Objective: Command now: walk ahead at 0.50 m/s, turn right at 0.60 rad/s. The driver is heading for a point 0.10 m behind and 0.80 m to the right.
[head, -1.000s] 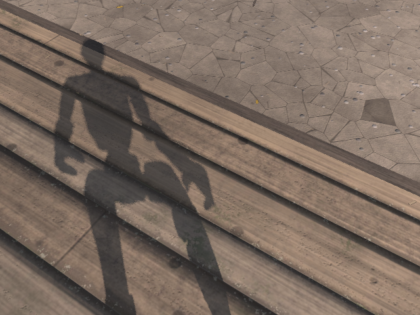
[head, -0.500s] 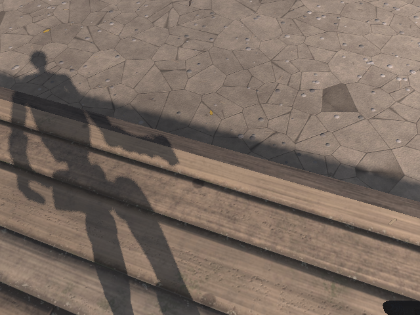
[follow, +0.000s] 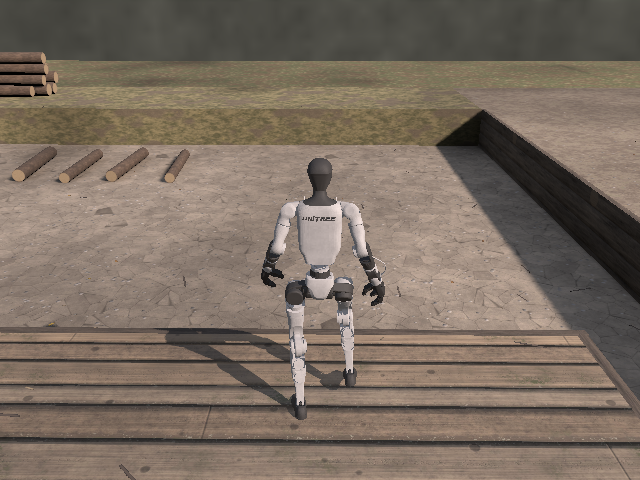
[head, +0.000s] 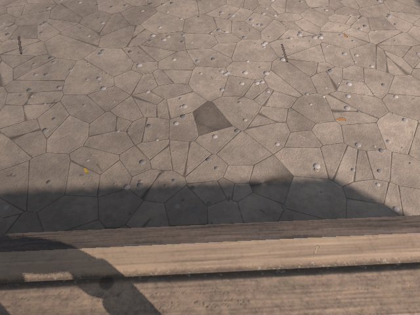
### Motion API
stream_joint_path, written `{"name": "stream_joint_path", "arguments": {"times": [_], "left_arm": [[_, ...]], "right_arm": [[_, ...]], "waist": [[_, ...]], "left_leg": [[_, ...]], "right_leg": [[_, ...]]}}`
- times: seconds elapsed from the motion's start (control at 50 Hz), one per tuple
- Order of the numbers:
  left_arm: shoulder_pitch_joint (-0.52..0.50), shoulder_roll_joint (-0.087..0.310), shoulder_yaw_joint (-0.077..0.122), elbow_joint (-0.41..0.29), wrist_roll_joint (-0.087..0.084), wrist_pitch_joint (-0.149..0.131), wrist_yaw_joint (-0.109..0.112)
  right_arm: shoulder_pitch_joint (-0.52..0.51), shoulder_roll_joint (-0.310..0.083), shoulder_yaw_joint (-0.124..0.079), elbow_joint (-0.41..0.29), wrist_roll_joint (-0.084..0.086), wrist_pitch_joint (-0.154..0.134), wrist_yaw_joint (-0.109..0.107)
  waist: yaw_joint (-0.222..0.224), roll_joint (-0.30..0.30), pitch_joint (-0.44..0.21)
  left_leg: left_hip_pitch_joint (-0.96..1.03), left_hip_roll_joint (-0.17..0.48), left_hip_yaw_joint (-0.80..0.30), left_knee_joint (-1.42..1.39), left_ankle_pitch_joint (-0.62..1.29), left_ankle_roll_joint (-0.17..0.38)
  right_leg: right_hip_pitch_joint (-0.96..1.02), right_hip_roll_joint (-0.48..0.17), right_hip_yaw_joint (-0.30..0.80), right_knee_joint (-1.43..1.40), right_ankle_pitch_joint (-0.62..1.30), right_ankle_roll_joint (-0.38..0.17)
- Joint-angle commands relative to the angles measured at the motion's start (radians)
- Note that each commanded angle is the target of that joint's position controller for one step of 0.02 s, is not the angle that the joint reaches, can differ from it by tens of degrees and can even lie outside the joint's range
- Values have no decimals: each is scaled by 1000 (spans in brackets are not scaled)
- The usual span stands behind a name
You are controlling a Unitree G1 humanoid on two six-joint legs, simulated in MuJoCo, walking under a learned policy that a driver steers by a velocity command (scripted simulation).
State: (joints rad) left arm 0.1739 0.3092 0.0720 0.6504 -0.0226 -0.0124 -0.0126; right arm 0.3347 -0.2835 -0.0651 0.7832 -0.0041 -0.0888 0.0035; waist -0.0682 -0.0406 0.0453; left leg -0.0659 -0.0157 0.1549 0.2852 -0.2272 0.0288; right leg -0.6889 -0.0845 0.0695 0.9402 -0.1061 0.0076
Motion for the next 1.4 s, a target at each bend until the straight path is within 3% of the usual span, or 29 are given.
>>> {"name": "stream_joint_path", "arguments": {"times": [0.02, 0.12, 0.18, 0.2, 0.22, 0.24, 0.26, 0.32, 0.46, 0.54, 0.62, 0.64, 0.66, 0.68, 0.7, 0.74, 0.82, 0.98, 1.04, 1.06, 1.08, 1.1, 1.12, 1.16, 1.18, 1.2, 1.28, 1.34, 1.4], "left_arm": [[-55, 6, -6, -64, 0, -21, -21], [-139, 27, 1, -117, 1, -10, -45], [135, 112, 54, -65, 8, 8, -25], [279, 198, 87, -31, 0, 23, 2], [209, 310, 87, -64, -2, 18, 10], [247, 225, 64, -84, 7, 7, -4], [215, 167, 45, -66, 9, -4, -10], [79, 75, 12, -80, 27, -21, 2], [150, 98, 23, -46, 14, -4, 42], [222, 87, 17, -2, 1, 9, 49], [190, 82, 14, -5, -2, 11, 58], [189, 42, 3, -8, -1, 8, 58], [303, -56, -21, -1, -1, 9, 54], [359, 5, -17, -24, -33, 3, 56], [256, 83, 8, -18, -30, 6, 64], [133, 94, 14, -42, -9, 34, 67], [195, 43, 13, -23, -14, 49, 57], [26, 7, -33, -48, -10, 33, 3], [119, 10, -26, -35, 4, 42, -1], [256, 58, 2, 8, 7, 38, 5], [348, 182, 31, 3, 17, 31, 11], [305, 214, 27, -26, 21, 21, -4], [249, 158, 14, -42, 15, 7, -13], [209, 89, -14, -27, 15, 3, -9], [177, 57, -28, -28, 19, 3, -6], [141, 80, -8, -12, 30, 9, 30], [188, 57, -15, 12, 26, 3, 32], [131, 75, -10, 6, 19, 5, 34], [78, 87, -5, -5, 28, 17, 32]], "right_arm": [[-67, -152, -34, -57, 8, -2, -7], [-27, -209, -49, -26, 33, 27, -9], [-67, -232, -53, -39, 51, 48, -24], [-51, -189, -36, -52, 23, 45, -30], [55, -53, 11, -110, -21, 19, -18], [-29, -155, -6, -119, 19, -10, -10], [-90, -192, -19, -135, 47, -17, -10], [-108, -164, -20, -135, 9, -10, -25], [-230, -48, 25, -186, -21, 29, -29], [-291, -56, 24, -232, -9, 25, -21], [-176, -97, -13, -212, -5, 2, 11], [-87, -109, -22, -196, -16, 0, 10], [28, -175, -41, -187, -29, 5, 9], [51, -200, -49, -184, -4, 24, 15], [-12, -113, -30, -211, 15, 27, 5], [-77, -55, -8, -216, -8, 40, -13], [-81, -44, -11, -174, -32, 35, -23], [-81, -133, -48, -130, -2, 65, -15], [-89, -112, -35, -130, 20, 92, -7], [-103, -76, -16, -136, 12, 93, -6], [-133, -24, 7, -174, -2, 76, -3], [-102, -26, 11, -223, 20, 61, -5], [-139, -107, -5, -230, 59, 47, -7], [-111, -95, -1, -215, 32, 41, -14], [-102, -82, 1, -214, 10, 43, -12], [-63, -46, 19, -169, -46, 80, 0], [-131, -61, 22, -176, -21, 132, 4], [-225, -43, 34, -207, -31, 130, 13], [-124, -20, 42, -166, -23, 137, 1]], "waist": [[14, 82, 4], [10, 110, 18], [182, 119, -134], [235, 10, -217], [88, -237, -325], [181, -111, -444], [167, -56, -287], [55, -7, -88], [79, -16, -71], [105, -46, -63], [42, -74, -74], [8, -49, -112], [10, 204, -223], [35, 446, -310], [28, 246, -183], [40, 106, -37], [84, 163, -31], [16, 148, -14], [77, 94, -27], [143, 53, -76], [175, -184, -122], [125, -249, -170], [133, -133, -93], [94, -25, -71], [75, -21, -76], [63, -73, -184], [83, -63, -125], [78, -15, -48], [79, -76, -100]], "left_leg": [[-1, 241, -62, -90, 340, 130], [78, 290, 2, 5, 563, 109], [37, 251, 68, 426, 899, 57], [-211, 197, 69, 744, 547, -2], [-603, -2, -51, 1118, -395, -64], [-686, 6, -250, 1200, -377, -53], [-752, 46, -241, 1152, -293, -34], [-618, 128, -246, 943, -115, -41], [-504, 62, -174, 567, 158, -96], [-460, 12, -198, 407, 221, -69], [-244, -11, -187, 294, 161, 5], [-85, 45, -235, 262, 186, 42], [183, 279, -516, 233, 202, 161], [241, 475, -967, 47, -166, 277], [165, 439, -965, -1, -355, 246], [-55, 358, -675, -1, -298, 190], [-181, 243, -374, -41, -146, 156], [-211, 297, -166, -10, -60, 150], [-233, 308, -133, 99, -39, 114], [-270, 241, -74, 299, 56, 71], [-407, 103, 24, 779, -134, -14], [-652, -39, -114, 1026, -335, -58], [-721, -3, -195, 1111, -295, -52], [-732, 53, -213, 1135, -202, -36], [-715, 65, -209, 1109, -148, -29], [-581, 77, -199, 937, -98, -52], [-523, 36, -145, 786, -113, -84], [-366, 5, -109, 550, -19, -58], [-168, -72, -38, 521, -43, -32]], "right_leg": [[26, -3, -32, -157, 174, -12], [103, 48, -117, -269, 19, -67], [481, 162, -189, -370, -12, -150], [775, 57, 3, -412, 111, -215], [1047, -202, 548, -468, 137, -419], [1044, -260, 694, -597, -35, -460], [933, -227, 564, -624, -94, -406], [570, -84, 340, -649, -1, -309], [374, 26, 204, -560, 205, -286], [382, 8, 304, -471, 102, -266], [343, 18, 392, -379, -106, -225], [280, 81, 347, -251, -173, -178], [90, 229, 228, 115, -452, -94], [-65, 223, 152, 376, -559, -50], [-158, 158, 149, 484, -447, -21], [-140, 109, 91, 507, -312, -1], [-6, 56, 47, 342, -225, 18], [217, 48, -94, -183, -133, -24], [410, 97, -139, -318, -98, -76], [564, 118, -114, -361, -84, -97], [661, -75, 237, -484, -5, -198], [704, -250, 654, -686, -291, -373], [636, -254, 625, -704, -356, -386], [567, -187, 420, -609, -266, -308], [526, -144, 345, -571, -221, -278], [564, -70, 200, -554, 59, -199], [519, -64, 161, -572, 257, -250], [367, -20, 109, -596, 267, -214], [326, -14, 113, -560, 301, -228]]}}
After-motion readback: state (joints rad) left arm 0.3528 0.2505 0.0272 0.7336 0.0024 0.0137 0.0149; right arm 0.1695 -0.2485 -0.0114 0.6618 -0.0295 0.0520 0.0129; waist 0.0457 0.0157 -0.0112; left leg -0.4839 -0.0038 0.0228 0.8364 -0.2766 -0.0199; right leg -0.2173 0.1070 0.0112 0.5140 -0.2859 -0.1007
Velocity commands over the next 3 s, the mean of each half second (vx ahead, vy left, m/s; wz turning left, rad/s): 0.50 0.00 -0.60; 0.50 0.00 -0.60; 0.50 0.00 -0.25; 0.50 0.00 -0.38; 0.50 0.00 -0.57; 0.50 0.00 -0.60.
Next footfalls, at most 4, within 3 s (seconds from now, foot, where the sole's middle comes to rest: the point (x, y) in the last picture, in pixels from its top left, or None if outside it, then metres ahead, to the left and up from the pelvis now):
0.20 right None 0.26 -0.14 -0.78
0.64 left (206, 299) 0.52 0.00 -0.78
1.06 right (300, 303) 0.49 -0.29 -0.78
1.46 left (277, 262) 0.63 -0.24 -0.78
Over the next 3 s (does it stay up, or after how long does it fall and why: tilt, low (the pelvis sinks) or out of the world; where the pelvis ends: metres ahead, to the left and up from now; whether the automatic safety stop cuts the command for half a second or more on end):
stays up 0.43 -0.77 -0.03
